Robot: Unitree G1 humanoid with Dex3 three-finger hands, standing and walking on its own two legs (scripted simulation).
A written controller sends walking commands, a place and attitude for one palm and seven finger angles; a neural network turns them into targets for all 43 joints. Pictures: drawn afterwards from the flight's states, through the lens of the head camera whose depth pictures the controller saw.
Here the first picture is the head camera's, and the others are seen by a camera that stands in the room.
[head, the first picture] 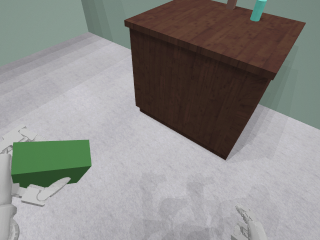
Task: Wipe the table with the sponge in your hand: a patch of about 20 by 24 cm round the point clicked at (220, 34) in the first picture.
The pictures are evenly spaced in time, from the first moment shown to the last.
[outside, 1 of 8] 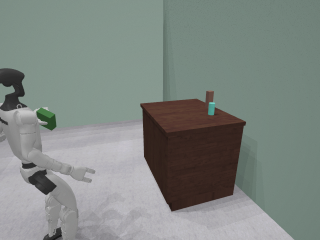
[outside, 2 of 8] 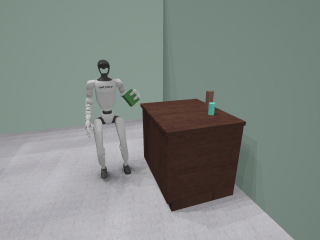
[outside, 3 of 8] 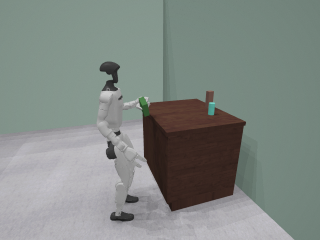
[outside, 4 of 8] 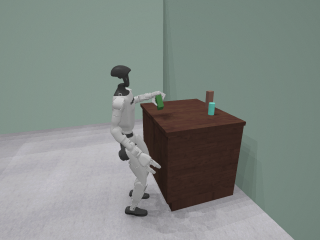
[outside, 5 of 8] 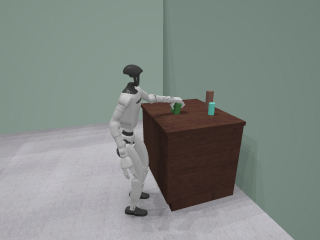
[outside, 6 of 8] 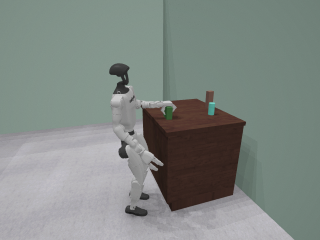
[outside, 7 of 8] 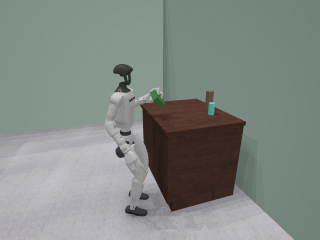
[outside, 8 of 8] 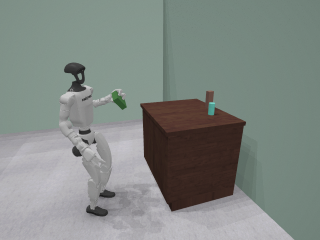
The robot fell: no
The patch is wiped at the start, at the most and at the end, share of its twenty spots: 0.00 1.00 1.00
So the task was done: no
